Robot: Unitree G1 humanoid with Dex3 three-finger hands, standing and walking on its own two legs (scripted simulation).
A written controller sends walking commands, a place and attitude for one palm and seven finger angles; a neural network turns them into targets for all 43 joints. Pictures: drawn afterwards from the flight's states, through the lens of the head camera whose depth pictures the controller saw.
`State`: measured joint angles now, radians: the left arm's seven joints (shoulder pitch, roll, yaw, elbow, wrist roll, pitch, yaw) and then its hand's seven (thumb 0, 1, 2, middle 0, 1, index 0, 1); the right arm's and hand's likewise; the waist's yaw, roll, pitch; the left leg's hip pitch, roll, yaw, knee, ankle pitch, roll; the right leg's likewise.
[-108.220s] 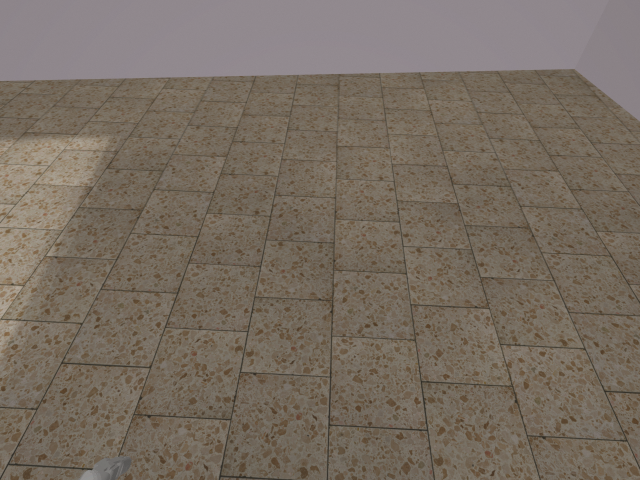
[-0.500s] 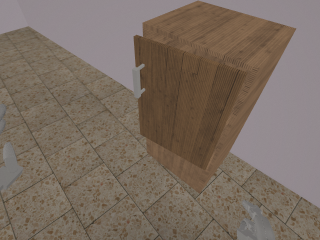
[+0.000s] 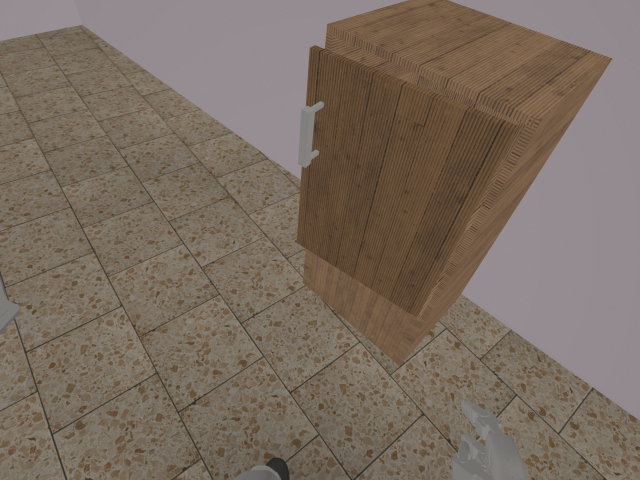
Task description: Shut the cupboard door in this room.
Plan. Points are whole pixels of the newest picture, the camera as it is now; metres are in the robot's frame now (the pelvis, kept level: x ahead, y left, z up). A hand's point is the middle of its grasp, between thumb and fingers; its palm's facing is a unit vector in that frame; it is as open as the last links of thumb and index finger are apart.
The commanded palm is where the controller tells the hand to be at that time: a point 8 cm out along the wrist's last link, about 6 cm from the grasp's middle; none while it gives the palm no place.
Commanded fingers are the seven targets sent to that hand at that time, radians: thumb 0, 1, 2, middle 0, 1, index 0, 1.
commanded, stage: step back with the hand held close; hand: left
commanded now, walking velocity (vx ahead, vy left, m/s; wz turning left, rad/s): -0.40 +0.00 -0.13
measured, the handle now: (311, 134) +0.81 +0.07 -0.01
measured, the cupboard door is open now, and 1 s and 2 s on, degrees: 8 8 8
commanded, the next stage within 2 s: stop stepping back and stand still in 0.04 s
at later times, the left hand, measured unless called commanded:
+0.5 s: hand out of the picture +0.08 +0.27 +0.19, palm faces +0.32 -0.85 -0.42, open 7.4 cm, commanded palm +0.07 +0.30 +0.19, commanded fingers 0.00 0.90 0.90 -0.20 -0.30 -0.20 -0.30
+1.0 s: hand out of the picture +0.04 +0.28 +0.19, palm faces +0.46 -0.77 -0.45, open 7.4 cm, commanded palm +0.00 +0.31 +0.19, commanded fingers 0.00 0.90 0.90 -0.20 -0.30 -0.20 -0.30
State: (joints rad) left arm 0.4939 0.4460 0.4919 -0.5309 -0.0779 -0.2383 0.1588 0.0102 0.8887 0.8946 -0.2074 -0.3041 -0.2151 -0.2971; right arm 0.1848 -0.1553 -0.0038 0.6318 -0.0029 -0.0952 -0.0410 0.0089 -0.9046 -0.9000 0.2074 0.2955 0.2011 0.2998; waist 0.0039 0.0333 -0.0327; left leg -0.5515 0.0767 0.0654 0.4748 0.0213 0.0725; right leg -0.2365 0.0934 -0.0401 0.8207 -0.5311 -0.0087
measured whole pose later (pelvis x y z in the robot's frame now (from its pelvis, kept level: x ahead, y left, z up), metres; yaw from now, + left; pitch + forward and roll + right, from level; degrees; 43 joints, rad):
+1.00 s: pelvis -0.18 +0.02 +0.01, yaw -7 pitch -1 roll +1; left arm 0.50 0.39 0.44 -0.38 -0.03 -0.18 0.18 0.01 0.89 0.89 -0.21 -0.30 -0.22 -0.30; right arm 0.25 -0.20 0.01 0.71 -0.01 -0.04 -0.06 0.01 -0.90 -0.90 0.21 0.30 0.20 0.30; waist 0.03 0.03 -0.05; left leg -0.52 0.04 0.01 1.00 -0.34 -0.01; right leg -0.19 0.00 -0.13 0.53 -0.32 -0.07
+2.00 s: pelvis -0.18 +0.07 +0.01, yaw -5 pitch -1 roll -1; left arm 0.32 0.19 -0.01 0.80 0.01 0.07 0.01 0.00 0.95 0.89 -0.20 -0.30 -0.21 -0.30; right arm 0.23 -0.25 0.02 0.87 -0.02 0.03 0.01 0.00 -0.91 -0.90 0.20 0.29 0.20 0.30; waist -0.03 -0.03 0.04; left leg -0.36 0.02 0.08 0.56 -0.19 0.04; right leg -0.23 -0.05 -0.13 0.57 -0.33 0.01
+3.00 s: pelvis -0.16 +0.06 +0.02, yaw -6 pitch -2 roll +0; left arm 0.33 0.12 0.01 1.15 0.01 0.01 0.04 0.00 0.91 0.89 -0.20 -0.30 -0.20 -0.29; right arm 0.30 -0.11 0.00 1.14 -0.01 0.01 -0.03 0.00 -0.91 -0.90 0.20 0.29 0.20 0.30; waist -0.01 0.00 0.04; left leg -0.24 0.02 0.09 0.42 -0.16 0.03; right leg -0.10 -0.03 -0.12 0.41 -0.28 0.00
